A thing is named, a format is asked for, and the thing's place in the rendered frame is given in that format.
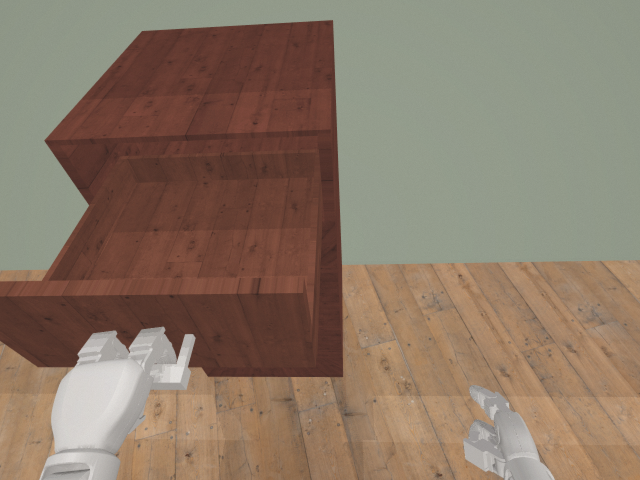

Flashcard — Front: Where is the handle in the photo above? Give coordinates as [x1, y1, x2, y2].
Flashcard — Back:
[150, 334, 196, 390]

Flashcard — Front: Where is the left robot hand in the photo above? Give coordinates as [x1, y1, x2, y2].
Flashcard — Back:
[51, 327, 177, 454]

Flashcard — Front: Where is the drawer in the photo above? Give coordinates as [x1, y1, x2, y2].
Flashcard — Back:
[0, 149, 323, 367]

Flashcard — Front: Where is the robot right forearm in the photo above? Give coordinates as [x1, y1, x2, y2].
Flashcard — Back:
[504, 457, 555, 480]

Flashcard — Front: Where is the robot left forearm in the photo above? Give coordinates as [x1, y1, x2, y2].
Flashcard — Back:
[39, 448, 121, 480]

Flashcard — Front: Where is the right robot hand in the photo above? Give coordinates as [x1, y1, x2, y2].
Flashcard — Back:
[463, 385, 540, 479]

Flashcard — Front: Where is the cabinet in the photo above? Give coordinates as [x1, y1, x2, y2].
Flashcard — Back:
[44, 20, 343, 377]

